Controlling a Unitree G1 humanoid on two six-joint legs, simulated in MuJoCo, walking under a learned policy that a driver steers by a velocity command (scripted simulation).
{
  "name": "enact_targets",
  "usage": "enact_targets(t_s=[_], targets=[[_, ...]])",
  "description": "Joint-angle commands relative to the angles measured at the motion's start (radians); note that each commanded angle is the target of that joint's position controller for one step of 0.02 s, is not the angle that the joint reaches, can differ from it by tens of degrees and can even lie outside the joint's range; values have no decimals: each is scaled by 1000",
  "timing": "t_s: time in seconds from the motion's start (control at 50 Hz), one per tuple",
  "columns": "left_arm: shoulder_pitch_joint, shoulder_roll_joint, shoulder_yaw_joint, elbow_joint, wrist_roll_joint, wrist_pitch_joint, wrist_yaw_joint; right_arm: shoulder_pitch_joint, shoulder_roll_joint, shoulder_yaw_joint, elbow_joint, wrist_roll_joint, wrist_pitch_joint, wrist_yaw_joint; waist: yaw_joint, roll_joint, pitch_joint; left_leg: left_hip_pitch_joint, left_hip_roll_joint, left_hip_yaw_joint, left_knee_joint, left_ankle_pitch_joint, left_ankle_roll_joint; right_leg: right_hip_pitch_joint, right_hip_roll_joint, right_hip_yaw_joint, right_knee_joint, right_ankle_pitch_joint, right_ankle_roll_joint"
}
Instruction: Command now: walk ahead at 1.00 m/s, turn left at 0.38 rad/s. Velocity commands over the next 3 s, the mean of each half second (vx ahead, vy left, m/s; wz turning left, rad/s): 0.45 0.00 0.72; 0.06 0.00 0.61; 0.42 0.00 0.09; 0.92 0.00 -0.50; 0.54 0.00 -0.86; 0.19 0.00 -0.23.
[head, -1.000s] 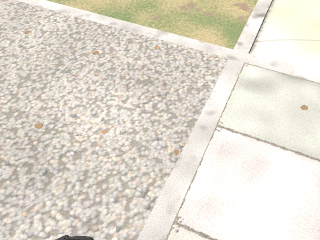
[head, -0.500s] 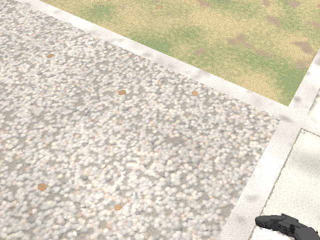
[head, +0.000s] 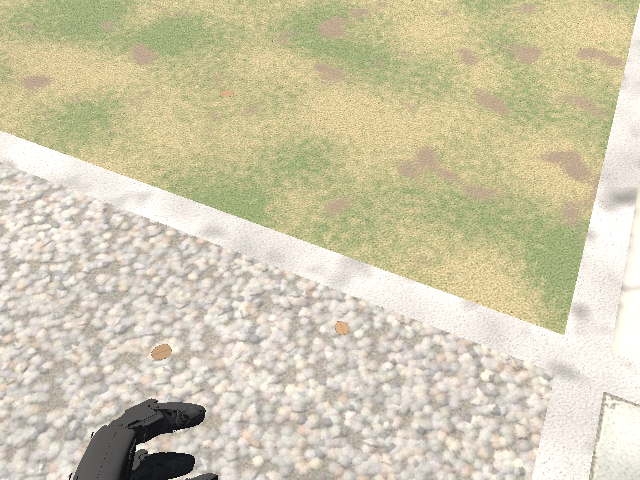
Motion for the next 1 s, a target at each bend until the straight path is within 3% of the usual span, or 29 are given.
enact_targets(t_s=[0.02, 0.04, 0.06, 0.08, 0.1, 0.12, 0.14, 0.16, 0.2, 0.26, 0.3, 0.34, 0.38, 0.42, 0.44, 0.46, 0.48, 0.5, 0.52, 0.54, 0.56, 0.6, 0.64, 0.72, 0.82, 0.92, 0.96, 0.98, 1.0], targets=[[177, 168, 56, -16, 2, -12, 34, -53, -256, -46, -52, -20, 5, -21, 199, 117, -89, -167, 249, -83, 326, 1261, 71, 446, 113, 1, -12, -149, -30], [374, 189, 69, 44, 9, -18, 50, -86, -265, -49, -55, -21, 19, -28, 295, 108, -171, -229, 220, -81, 580, 1173, 58, 640, 97, 16, -64, -140, -35], [534, 249, 88, 79, 35, -25, 69, -88, -199, -37, -77, -19, 19, -30, 331, 84, -269, -412, 170, -78, 870, 880, 51, 873, -61, 142, -17, -171, -44], [527, 333, 113, 67, 82, -32, 65, 87, 21, 7, -112, 47, 27, -30, 194, -250, -461, -825, 4, -12, 1384, -132, 1, 1230, -485, 643, -10, 82, -200], [513, 258, 111, 39, 35, -18, 51, -10, -154, -31, -125, 39, 35, -52, 240, -61, -562, -871, 25, -87, 1474, -149, 18, 1187, -447, 704, -59, 203, -193], [434, 198, 93, 48, 25, -24, 47, -146, -168, -44, -159, 33, 39, -55, 210, -43, -378, -913, 76, -90, 1400, -62, 13, 1026, -392, 482, -75, 346, -146], [399, 145, 83, 63, 20, -30, 46, -190, -142, -41, -170, 17, 45, -49, 190, -21, -231, -941, 106, -74, 1329, -34, 4, 887, -343, 360, -114, 406, -109], [302, 115, 80, 37, -35, -36, 49, -234, -133, -52, -188, 50, 55, -44, 189, -116, -181, -954, 145, -103, 1351, -66, -39, 814, -286, 245, -162, 393, -101], [240, 75, 72, 53, -19, -49, 54, -188, -99, -63, -209, 60, 98, -32, 95, -123, -127, -856, 193, -90, 1280, -23, -52, 627, -248, 125, -231, 332, -78], [88, 119, 89, 40, -29, -45, 68, -256, -49, -52, -275, 42, 133, -26, 38, -80, 13, -816, 211, -28, 1018, 26, -76, 383, -227, -34, -330, 302, -72], [69, 167, 107, 31, -33, -34, 87, -277, -58, -50, -292, 23, 126, -6, 43, -76, -27, -714, 179, 34, 792, 271, -75, 372, -167, -145, -306, 288, -62], [90, 196, 116, 31, -57, -22, 96, -288, -87, -58, -295, 16, 128, 20, 60, -64, -80, -670, 140, 74, 683, 406, -60, 464, -165, -179, -244, 296, -50], [87, 220, 122, 25, -79, -5, 98, -301, -134, -74, -321, 11, 138, 39, 49, -64, -103, -651, 121, 92, 639, 381, -23, 550, -194, -178, -163, 368, -31], [82, 242, 131, 12, -91, 20, 99, -271, -196, -102, -334, 13, 142, 42, 19, -67, -125, -601, 72, 132, 617, 290, 27, 603, -210, -179, -22, 475, 2], [77, 241, 133, 7, -93, 32, 97, -201, -233, -122, -326, 16, 139, 36, -22, -52, -149, -509, 44, 138, 569, 288, 62, 588, -202, -184, 124, 462, 27], [77, 218, 126, 3, -87, 40, 90, -97, -276, -147, -303, 14, 134, 20, -78, 7, -168, -353, 26, 89, 472, 374, 100, 487, -157, -171, 350, 263, 69], [141, 99, 95, -10, -31, 44, 77, -178, -350, -155, -314, 18, 128, 1, 39, 309, -86, -308, 152, -174, 437, 873, 145, 280, 1, -161, 632, -654, 123], [261, 129, 95, -38, -21, 34, 68, -267, -404, -149, -405, -40, 107, 11, 135, 343, -284, -88, 365, -725, 378, 831, 413, -1, 179, 44, 940, -867, 174], [222, 209, 104, -43, -37, 18, 59, -304, -371, -145, -451, -31, 95, 29, 83, 173, -401, -58, 411, -810, 262, 566, 406, -37, 138, 213, 950, -772, 148], [146, 220, 106, -66, -46, 10, 58, -340, -336, -136, -463, -7, 88, 29, 87, 96, -308, -136, 375, -734, 244, 423, 349, -57, 117, 225, 887, -684, 127], [116, 203, 106, -55, -28, 15, 71, -379, -288, -122, -464, 19, 92, 19, 115, -23, -224, -251, 319, -646, 250, 354, 278, -43, 80, 228, 806, -619, 129], [105, 206, 113, -57, -14, 37, 78, -408, -247, -109, -486, 20, 108, -7, 143, -8, -190, -417, 247, -528, 261, 444, 223, 72, 60, 233, 661, -571, 128], [98, 164, 108, -59, -17, 49, 74, -405, -259, -117, -504, 11, 126, -29, 145, 9, -193, -461, 186, -457, 282, 533, 189, 127, 88, 207, 516, -538, 142], [111, 129, 97, -41, -29, 65, 79, -372, -250, -114, -519, 3, 155, -63, 117, 44, -246, -459, 191, -420, 325, 567, 170, 149, 86, 191, 413, -440, 183], [82, 138, 100, -60, -29, 74, 88, -383, -207, -89, -529, -15, 173, -60, 80, 134, -185, -509, 178, -442, 318, 312, 142, 174, 62, 174, 337, -412, 181], [112, 147, 102, -68, -31, 49, 67, -393, -193, -72, -532, -18, 176, -42, 67, 168, -170, -469, 199, -495, 374, 398, 140, 272, 60, 144, 152, -464, 144], [175, 133, 103, -52, -26, 38, 52, -417, -175, -61, -530, -3, 176, -37, 115, 158, -159, -498, 164, -481, 406, 380, 103, 407, 66, 121, -83, -314, 114], [190, 151, 106, -52, -10, 34, 48, -391, -157, -56, -523, -3, 171, -37, 112, 119, -151, -535, 126, -455, 438, 277, 55, 484, 17, 165, -165, -192, 89], [187, 218, 117, -69, 11, 36, 52, -330, -128, -49, -520, -21, 163, -37, 64, -69, -161, -608, 22, -340, 596, 21, -10, 549, -151, 326, -190, 2, 21]])
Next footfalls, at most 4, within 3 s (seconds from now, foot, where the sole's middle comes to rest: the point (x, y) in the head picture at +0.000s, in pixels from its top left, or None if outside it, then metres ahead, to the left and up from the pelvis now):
0.06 right None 0.28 -0.11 -0.76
0.46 left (239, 471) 0.48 0.13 -0.76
0.98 right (325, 406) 0.60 -0.05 -0.76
1.36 left None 0.42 0.13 -0.76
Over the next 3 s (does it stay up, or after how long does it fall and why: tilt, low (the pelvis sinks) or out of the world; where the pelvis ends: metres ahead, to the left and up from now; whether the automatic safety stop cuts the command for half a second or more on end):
stays up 1.31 0.41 0.01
